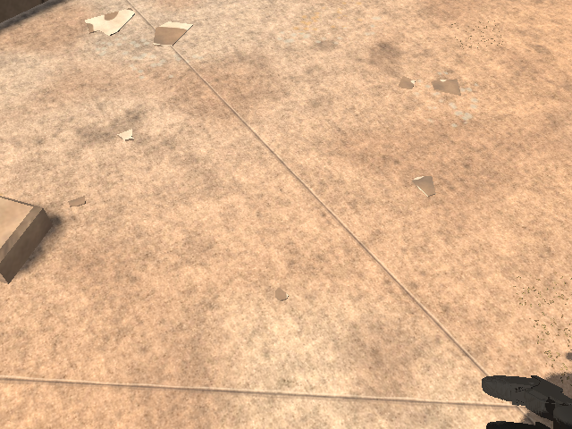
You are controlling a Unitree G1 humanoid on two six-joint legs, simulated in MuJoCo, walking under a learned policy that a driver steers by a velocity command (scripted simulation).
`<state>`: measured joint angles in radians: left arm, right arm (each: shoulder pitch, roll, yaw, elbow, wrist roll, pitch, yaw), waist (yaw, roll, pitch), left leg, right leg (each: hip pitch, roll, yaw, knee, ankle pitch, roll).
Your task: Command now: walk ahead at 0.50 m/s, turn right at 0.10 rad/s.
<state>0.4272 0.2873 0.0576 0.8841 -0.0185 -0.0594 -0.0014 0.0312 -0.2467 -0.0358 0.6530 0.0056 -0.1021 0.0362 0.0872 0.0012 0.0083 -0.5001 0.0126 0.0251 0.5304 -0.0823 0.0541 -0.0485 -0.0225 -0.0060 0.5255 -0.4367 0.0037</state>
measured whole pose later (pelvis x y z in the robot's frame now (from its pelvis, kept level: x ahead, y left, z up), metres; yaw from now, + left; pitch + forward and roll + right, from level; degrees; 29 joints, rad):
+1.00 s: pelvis +0.55 -0.14 -0.02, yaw -28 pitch +3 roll -1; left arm 0.35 0.29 0.07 0.75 -0.01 -0.05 0.01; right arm 0.04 -0.27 -0.04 0.70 0.00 -0.11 0.04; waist 0.07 0.04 0.01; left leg -0.58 0.01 0.00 0.51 0.04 0.03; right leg 0.00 0.11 0.14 0.37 -0.40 -0.08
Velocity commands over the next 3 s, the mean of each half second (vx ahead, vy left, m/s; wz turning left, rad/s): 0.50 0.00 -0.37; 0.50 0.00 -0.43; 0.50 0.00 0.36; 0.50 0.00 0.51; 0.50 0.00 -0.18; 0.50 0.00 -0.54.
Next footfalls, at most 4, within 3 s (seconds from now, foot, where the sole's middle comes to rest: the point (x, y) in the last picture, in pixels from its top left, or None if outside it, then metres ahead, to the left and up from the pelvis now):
0.56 right None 0.42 -0.17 -0.79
1.04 left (375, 311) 0.78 -0.14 -0.79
1.54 right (471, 262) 0.96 -0.41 -0.79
2.04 left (372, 178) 1.25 -0.14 -0.79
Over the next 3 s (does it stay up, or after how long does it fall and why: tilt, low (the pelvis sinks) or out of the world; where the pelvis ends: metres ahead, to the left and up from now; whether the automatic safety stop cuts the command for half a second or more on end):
stays up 1.61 -0.31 -0.01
